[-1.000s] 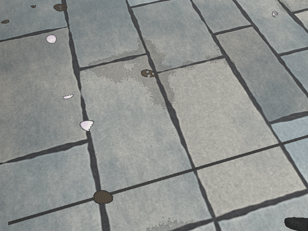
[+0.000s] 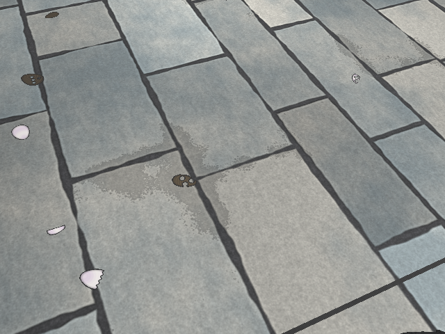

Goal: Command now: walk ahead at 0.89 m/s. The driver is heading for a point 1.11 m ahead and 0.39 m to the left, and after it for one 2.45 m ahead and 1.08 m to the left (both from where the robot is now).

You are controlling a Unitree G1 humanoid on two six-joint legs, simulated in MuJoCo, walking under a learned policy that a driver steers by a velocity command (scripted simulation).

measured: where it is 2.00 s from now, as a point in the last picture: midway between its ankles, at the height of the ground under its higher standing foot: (85, 88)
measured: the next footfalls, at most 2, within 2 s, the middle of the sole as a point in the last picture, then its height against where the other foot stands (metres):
right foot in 0.42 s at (271, 311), level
left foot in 0.90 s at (192, 201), level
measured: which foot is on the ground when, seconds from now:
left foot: down 0.00-0.44, up 0.46-0.88, down 0.90-1.00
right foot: up 0.00-0.40, down 0.42-0.90, up 0.92-1.00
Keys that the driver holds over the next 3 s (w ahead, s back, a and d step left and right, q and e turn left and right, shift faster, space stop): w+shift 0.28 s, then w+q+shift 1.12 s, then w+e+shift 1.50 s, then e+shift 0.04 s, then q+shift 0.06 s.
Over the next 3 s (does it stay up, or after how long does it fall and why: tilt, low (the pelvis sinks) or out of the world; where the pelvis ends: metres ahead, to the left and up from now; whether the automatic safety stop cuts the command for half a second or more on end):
stays up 2.30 1.09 -0.01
